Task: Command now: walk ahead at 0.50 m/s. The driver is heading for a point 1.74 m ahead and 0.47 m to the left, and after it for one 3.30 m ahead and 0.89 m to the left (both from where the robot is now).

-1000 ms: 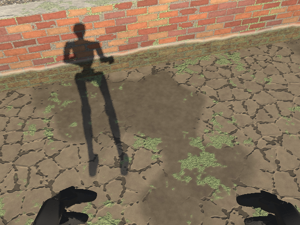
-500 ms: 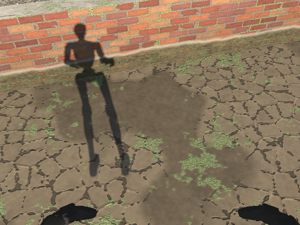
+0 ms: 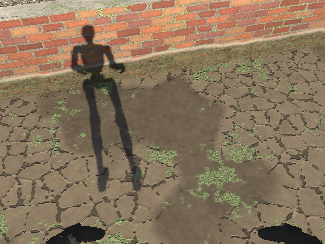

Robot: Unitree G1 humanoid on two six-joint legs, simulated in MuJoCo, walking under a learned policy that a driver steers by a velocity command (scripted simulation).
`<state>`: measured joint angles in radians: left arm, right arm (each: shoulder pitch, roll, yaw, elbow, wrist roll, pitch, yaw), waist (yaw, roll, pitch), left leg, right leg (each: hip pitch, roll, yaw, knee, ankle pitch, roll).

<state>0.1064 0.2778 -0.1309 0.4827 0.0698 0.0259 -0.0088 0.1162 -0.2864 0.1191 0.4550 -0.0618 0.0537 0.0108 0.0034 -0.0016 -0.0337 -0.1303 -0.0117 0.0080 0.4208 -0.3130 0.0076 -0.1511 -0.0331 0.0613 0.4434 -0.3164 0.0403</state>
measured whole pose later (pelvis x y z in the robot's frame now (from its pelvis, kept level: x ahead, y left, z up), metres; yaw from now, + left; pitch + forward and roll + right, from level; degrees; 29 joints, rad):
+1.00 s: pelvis +0.01 +0.00 +0.01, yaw +0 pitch +1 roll +0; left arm 0.26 0.29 -0.06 0.64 0.03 0.07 0.03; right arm 0.27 -0.29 0.06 0.64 -0.01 0.06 0.00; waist 0.01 0.00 -0.01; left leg -0.05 -0.02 -0.01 0.29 -0.26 0.01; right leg -0.07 -0.04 0.07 0.32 -0.26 0.04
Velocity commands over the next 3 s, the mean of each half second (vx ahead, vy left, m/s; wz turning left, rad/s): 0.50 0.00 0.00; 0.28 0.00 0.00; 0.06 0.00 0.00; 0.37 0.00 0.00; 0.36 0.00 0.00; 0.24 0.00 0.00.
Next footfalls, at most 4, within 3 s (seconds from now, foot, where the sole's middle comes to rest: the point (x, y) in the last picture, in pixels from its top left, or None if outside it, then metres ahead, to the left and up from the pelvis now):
none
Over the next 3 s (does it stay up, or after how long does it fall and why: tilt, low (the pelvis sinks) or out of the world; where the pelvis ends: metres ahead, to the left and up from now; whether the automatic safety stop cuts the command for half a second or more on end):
stays up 0.00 0.00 0.01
